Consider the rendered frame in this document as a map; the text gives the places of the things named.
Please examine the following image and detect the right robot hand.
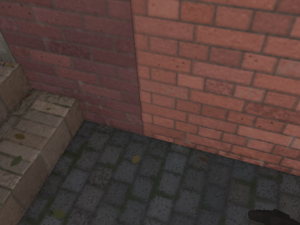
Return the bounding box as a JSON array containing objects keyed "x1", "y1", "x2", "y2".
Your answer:
[{"x1": 247, "y1": 209, "x2": 300, "y2": 225}]

